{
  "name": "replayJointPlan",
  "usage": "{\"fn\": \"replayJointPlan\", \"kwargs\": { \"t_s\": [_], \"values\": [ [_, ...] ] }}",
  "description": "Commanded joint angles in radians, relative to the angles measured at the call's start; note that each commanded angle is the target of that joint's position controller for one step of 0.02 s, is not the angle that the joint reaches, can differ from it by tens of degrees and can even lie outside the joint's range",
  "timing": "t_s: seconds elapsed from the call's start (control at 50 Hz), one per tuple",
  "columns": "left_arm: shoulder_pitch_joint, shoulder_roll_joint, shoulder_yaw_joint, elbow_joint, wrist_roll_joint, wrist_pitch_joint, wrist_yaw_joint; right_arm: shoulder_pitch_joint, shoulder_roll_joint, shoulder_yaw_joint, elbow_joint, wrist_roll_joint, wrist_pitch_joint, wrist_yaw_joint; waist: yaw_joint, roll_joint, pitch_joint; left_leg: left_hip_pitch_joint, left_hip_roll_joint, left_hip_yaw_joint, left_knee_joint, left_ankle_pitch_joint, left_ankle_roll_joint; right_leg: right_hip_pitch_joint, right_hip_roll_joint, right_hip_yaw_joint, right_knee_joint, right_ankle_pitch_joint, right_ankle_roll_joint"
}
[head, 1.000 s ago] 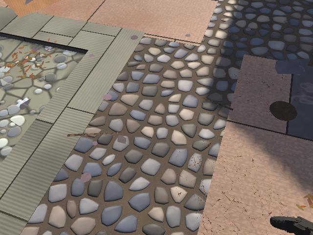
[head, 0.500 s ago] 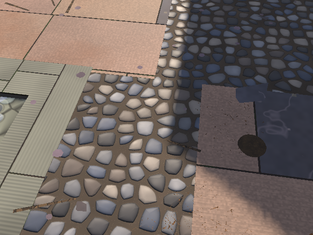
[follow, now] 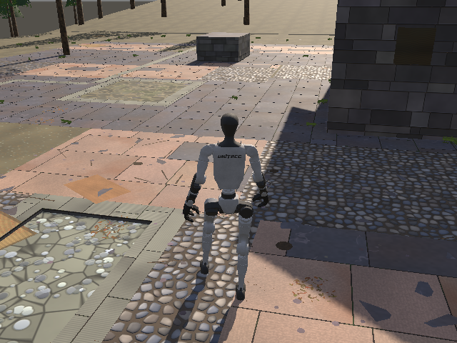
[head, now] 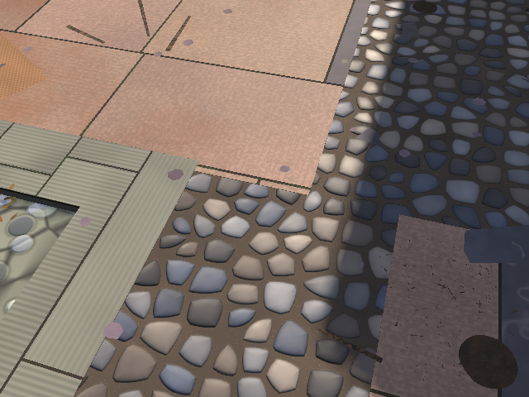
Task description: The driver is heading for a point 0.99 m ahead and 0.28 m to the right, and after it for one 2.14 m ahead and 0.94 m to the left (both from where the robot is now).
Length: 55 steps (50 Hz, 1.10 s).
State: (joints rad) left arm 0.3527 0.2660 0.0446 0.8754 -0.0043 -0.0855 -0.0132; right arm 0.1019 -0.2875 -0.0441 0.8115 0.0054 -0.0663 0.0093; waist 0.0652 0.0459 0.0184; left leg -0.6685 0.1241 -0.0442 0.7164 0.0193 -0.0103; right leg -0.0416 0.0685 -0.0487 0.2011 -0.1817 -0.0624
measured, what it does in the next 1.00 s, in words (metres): walks ahead, turning right: left foot, then right foot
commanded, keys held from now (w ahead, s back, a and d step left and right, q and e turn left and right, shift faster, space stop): w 0.04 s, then w+e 0.60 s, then e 0.36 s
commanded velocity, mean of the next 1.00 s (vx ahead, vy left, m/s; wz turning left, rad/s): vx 0.41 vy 0.00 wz -0.43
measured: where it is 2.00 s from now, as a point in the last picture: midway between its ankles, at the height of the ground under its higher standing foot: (399, 271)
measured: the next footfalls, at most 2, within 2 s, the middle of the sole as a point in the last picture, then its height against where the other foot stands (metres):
left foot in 0.18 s outside the picture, level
right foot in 0.72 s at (355, 383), level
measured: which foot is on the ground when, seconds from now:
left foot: up 0.00-0.16, down 0.18-0.72, up 0.74-1.00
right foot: down 0.00-0.18, up 0.20-0.70, down 0.72-1.00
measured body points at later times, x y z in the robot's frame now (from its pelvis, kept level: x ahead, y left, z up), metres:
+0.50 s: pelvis +0.28 +0.06 +0.00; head +0.30 +0.06 +0.45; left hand +0.46 +0.30 -0.11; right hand +0.27 -0.22 -0.13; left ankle +0.25 +0.15 -0.75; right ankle +0.38 -0.14 -0.68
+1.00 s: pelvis +0.49 -0.04 -0.01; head +0.53 -0.09 +0.44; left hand +0.73 +0.16 -0.10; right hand +0.52 -0.37 -0.12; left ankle +0.64 +0.09 -0.68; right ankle +0.50 -0.12 -0.75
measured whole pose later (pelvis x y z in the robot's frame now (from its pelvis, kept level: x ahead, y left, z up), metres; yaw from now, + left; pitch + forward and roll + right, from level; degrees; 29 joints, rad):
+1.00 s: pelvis +0.49 -0.04 -0.01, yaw -29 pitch +3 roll +1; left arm 0.21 0.30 0.08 0.68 -0.01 -0.01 0.00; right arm 0.04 -0.31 -0.06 0.76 -0.01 -0.04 -0.03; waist 0.03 0.02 0.08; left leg -0.63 0.05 -0.10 0.96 -0.32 -0.09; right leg -0.33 0.11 0.07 0.42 -0.13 -0.09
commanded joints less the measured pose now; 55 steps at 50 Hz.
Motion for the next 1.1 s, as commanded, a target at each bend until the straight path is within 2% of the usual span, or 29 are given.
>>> {"fn": "replayJointPlan", "kwargs": {
  "t_s": [0.02, 0.06, 0.12, 0.16, 0.18, 0.2, 0.22, 0.24, 0.26, 0.28, 0.3, 0.34, 0.4, 0.48, 0.6, 0.64, 0.66, 0.7, 0.72, 0.74, 0.76, 0.78, 0.8, 0.82, 0.84, 0.88, 0.96, 1.04, 1.1],
  "values": [
    [0.013, 0.176, 0.040, -0.031, -0.009, -0.007, 0.011, -0.111, -0.039, -0.001, -0.079, 0.006, -0.019, 0.012, 0.007, -0.099, 0.048, 0.053, -0.033, 0.034, -0.122, 0.100, 0.000, -0.050, -0.259, 0.111, -0.091, 0.194, -0.139],
    [0.048, 0.175, 0.042, -0.007, -0.014, 0.005, 0.013, -0.163, -0.047, -0.001, -0.103, 0.009, -0.024, 0.022, 0.017, -0.097, 0.065, 0.035, -0.041, 0.022, -0.169, 0.069, 0.015, 0.017, -0.291, 0.131, -0.059, 0.210, -0.136],
    [0.044, 0.190, 0.051, 0.006, -0.020, 0.022, 0.022, -0.151, -0.080, -0.012, -0.112, 0.008, -0.037, 0.034, -0.021, -0.111, 0.052, 0.080, -0.059, 0.006, -0.228, -0.029, 0.043, 0.093, -0.328, 0.180, 0.020, 0.282, -0.115],
    [0.007, 0.202, 0.054, -0.002, -0.019, 0.032, 0.026, -0.007, -0.125, -0.036, -0.072, 0.006, -0.045, 0.028, -0.107, -0.124, -0.031, 0.306, -0.103, 0.047, -0.264, -0.073, 0.072, 0.071, -0.291, 0.168, 0.176, 0.486, -0.086],
    [0.007, 0.166, 0.040, -0.011, -0.008, 0.033, 0.026, 0.159, -0.178, -0.061, -0.027, -0.001, -0.045, 0.017, -0.177, -0.104, -0.154, 0.571, -0.066, 0.022, -0.229, -0.052, 0.106, -0.034, -0.231, 0.133, 0.379, 0.459, -0.054],
    [0.080, 0.071, 0.011, -0.041, 0.005, 0.023, 0.022, 0.298, -0.269, -0.083, -0.008, -0.022, -0.042, 0.007, -0.183, 0.067, -0.327, 0.971, 0.178, -0.286, -0.210, -0.115, 0.209, -0.370, -0.108, 0.067, 0.749, 0.137, 0.009],
    [0.148, 0.025, -0.005, -0.033, -0.010, 0.006, 0.020, 0.329, -0.250, -0.077, 0.003, -0.014, -0.032, 0.012, -0.166, 0.248, -0.428, 1.095, 0.299, -0.627, -0.357, -0.311, 0.284, -0.592, -0.017, 0.135, 0.970, -0.421, 0.035],
    [0.068, 0.139, 0.027, -0.036, -0.039, 0.000, 0.019, 0.285, -0.163, -0.054, -0.003, -0.005, -0.031, 0.010, -0.182, 0.144, -0.294, 0.987, 0.264, -0.557, -0.404, -0.426, 0.238, -0.679, -0.075, 0.199, 1.065, -0.386, 0.028],
    [-0.003, 0.164, 0.036, -0.060, -0.048, -0.002, 0.021, 0.210, -0.130, -0.043, -0.011, 0.000, -0.033, 0.007, -0.163, 0.102, -0.166, 0.846, 0.240, -0.419, -0.433, -0.403, 0.202, -0.708, -0.122, 0.169, 1.061, -0.290, 0.020],
    [-0.034, 0.156, 0.039, -0.064, -0.037, 0.001, 0.027, 0.142, -0.101, -0.035, -0.014, -0.004, -0.036, 0.007, -0.132, 0.057, -0.099, 0.718, 0.204, -0.321, -0.469, -0.326, 0.185, -0.672, -0.160, 0.156, 1.024, -0.206, 0.023],
    [-0.029, 0.139, 0.045, -0.060, -0.029, 0.012, 0.029, 0.099, -0.074, -0.028, -0.013, -0.011, -0.041, 0.009, -0.102, 0.067, -0.055, 0.624, 0.169, -0.229, -0.505, -0.253, 0.172, -0.622, -0.189, 0.162, 0.982, -0.145, 0.027],
    [0.002, 0.092, 0.044, -0.055, -0.032, 0.037, 0.026, 0.063, -0.059, -0.029, -0.002, -0.020, -0.052, 0.009, -0.066, 0.079, -0.033, 0.532, 0.139, -0.114, -0.558, -0.160, 0.171, -0.548, -0.213, 0.157, 0.958, -0.089, 0.034],
    [-0.042, 0.072, 0.045, -0.087, -0.025, 0.061, 0.026, 0.066, -0.088, -0.041, 0.022, -0.022, -0.062, 0.001, -0.055, 0.035, 0.008, 0.511, 0.137, 0.004, -0.592, -0.039, 0.188, -0.608, -0.223, 0.161, 0.897, 0.005, 0.049],
    [-0.137, 0.057, 0.039, -0.126, -0.020, 0.052, 0.007, 0.090, -0.119, -0.048, 0.041, -0.022, -0.051, -0.016, -0.079, 0.006, 0.036, 0.554, 0.115, 0.128, -0.606, 0.034, 0.177, -0.630, -0.211, 0.128, 0.669, 0.189, 0.056],
    [-0.325, 0.041, 0.023, -0.217, -0.017, 0.048, -0.033, 0.182, -0.165, -0.064, 0.073, 0.001, -0.012, -0.025, -0.144, -0.023, 0.090, 0.731, 0.164, 0.218, -0.561, 0.133, 0.164, -0.670, -0.182, 0.028, 0.463, 0.183, 0.020],
    [-0.328, 0.057, 0.030, -0.241, -0.018, 0.050, -0.044, 0.178, -0.182, -0.070, 0.074, 0.010, 0.004, -0.027, -0.122, -0.004, 0.075, 0.785, 0.176, 0.246, -0.487, 0.322, 0.145, -0.630, -0.149, -0.010, 0.437, 0.103, -0.008],
    [-0.303, 0.076, 0.039, -0.245, -0.014, 0.053, -0.046, 0.157, -0.196, -0.074, 0.066, 0.014, 0.013, -0.031, -0.096, 0.017, 0.053, 0.795, 0.170, 0.262, -0.408, 0.532, 0.131, -0.573, -0.112, -0.043, 0.432, 0.053, -0.025],
    [-0.105, 0.145, 0.079, -0.206, -0.011, 0.054, -0.042, 0.123, -0.210, -0.078, 0.048, 0.021, 0.033, -0.041, 0.018, 0.033, -0.063, 0.752, 0.132, 0.281, -0.103, 0.765, 0.092, -0.315, -0.022, -0.083, 0.383, 0.054, -0.069],
    [0.033, 0.204, 0.109, -0.174, -0.006, 0.056, -0.023, 0.118, -0.192, -0.070, 0.039, 0.021, 0.028, -0.042, 0.091, -0.018, -0.140, 0.600, 0.080, 0.289, 0.149, 0.575, 0.035, -0.062, -0.024, -0.019, 0.288, 0.233, -0.109],
    [0.030, 0.323, 0.127, -0.174, 0.002, 0.061, -0.001, 0.210, -0.049, -0.030, -0.006, -0.036, 0.011, -0.030, -0.018, -0.303, -0.231, 0.170, -0.082, 0.271, 0.528, -0.411, -0.040, 0.311, -0.294, 0.386, 0.350, 0.607, -0.250],
    [0.015, 0.311, 0.114, -0.232, 0.011, 0.050, -0.009, 0.225, -0.084, -0.019, -0.016, -0.021, -0.020, -0.015, -0.004, -0.258, -0.458, 0.033, -0.196, 0.027, 0.760, -0.721, -0.060, 0.440, -0.466, 0.781, 0.242, 0.631, -0.422],
    [-0.017, 0.249, 0.096, -0.243, 0.011, 0.045, -0.017, 0.117, -0.150, -0.039, -0.032, 0.016, -0.034, -0.009, 0.038, -0.127, -0.407, -0.015, -0.129, -0.060, 0.761, -0.646, -0.037, 0.383, -0.421, 0.637, 0.220, 0.685, -0.367],
    [-0.067, 0.209, 0.087, -0.240, -0.006, 0.037, -0.016, 0.069, -0.136, -0.034, -0.054, 0.023, -0.039, -0.013, 0.011, -0.085, -0.272, -0.040, -0.090, -0.045, 0.676, -0.561, -0.020, 0.248, -0.366, 0.498, 0.217, 0.658, -0.314],
    [-0.118, 0.182, 0.080, -0.242, -0.016, 0.037, -0.012, 0.064, -0.131, -0.036, -0.042, 0.005, -0.034, -0.025, -0.026, -0.024, -0.179, -0.021, -0.057, -0.035, 0.597, -0.504, -0.025, 0.108, -0.319, 0.424, 0.193, 0.616, -0.270],
    [-0.157, 0.160, 0.073, -0.253, -0.012, 0.039, -0.005, 0.072, -0.149, -0.044, -0.040, -0.006, -0.021, -0.032, -0.058, -0.037, -0.144, 0.040, -0.037, -0.039, 0.543, -0.465, -0.028, -0.006, -0.294, 0.384, 0.164, 0.605, -0.254],
    [-0.184, 0.171, 0.074, -0.268, 0.009, 0.044, 0.000, 0.104, -0.135, -0.046, -0.044, -0.011, 0.009, -0.035, -0.096, -0.063, -0.130, 0.124, -0.047, -0.033, 0.468, -0.433, -0.043, -0.134, -0.268, 0.352, 0.134, 0.643, -0.249],
    [-0.174, 0.207, 0.085, -0.268, -0.002, 0.061, 0.024, 0.076, -0.098, -0.034, -0.061, -0.020, 0.032, -0.045, -0.096, -0.099, -0.159, 0.142, -0.084, -0.025, 0.269, -0.333, -0.085, -0.186, -0.224, 0.306, 0.152, 0.648, -0.224],
    [-0.177, 0.205, 0.082, -0.274, -0.007, 0.094, 0.044, -0.010, -0.102, -0.033, -0.088, -0.010, 0.046, -0.039, -0.066, -0.142, -0.154, 0.169, -0.114, -0.044, 0.115, -0.226, -0.096, -0.205, -0.191, 0.348, 0.161, 0.365, -0.173],
    [-0.166, 0.185, 0.073, -0.269, -0.006, 0.098, 0.043, -0.056, -0.102, -0.030, -0.103, 0.002, 0.036, -0.024, -0.036, -0.177, -0.118, 0.181, -0.113, -0.049, -0.016, -0.209, -0.077, -0.207, -0.192, 0.421, 0.124, -0.078, -0.165]
  ]
}}
Velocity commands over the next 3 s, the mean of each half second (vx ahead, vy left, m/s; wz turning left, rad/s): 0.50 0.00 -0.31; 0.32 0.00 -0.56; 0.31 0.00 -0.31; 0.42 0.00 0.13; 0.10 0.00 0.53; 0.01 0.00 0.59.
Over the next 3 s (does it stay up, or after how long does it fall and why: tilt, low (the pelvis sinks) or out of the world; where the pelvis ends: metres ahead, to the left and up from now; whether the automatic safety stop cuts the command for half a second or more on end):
stays up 0.94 -0.35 -0.02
